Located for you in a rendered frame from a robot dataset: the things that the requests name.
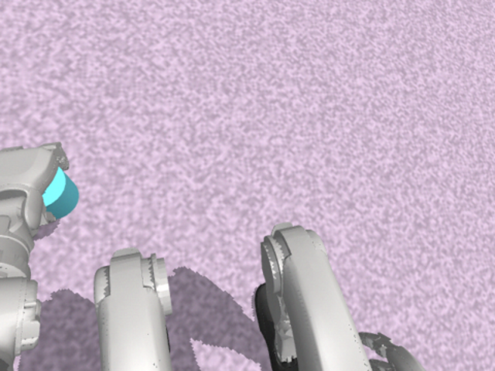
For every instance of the left robot hand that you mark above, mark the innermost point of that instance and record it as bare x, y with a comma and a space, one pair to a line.
33, 167

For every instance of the right robot hand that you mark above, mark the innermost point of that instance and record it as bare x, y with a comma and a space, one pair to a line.
399, 358

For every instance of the right robot foot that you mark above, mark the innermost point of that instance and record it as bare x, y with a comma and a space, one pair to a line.
267, 328

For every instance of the tin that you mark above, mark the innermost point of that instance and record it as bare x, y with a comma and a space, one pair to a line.
61, 196

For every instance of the left robot arm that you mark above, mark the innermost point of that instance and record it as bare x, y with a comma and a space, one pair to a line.
20, 216

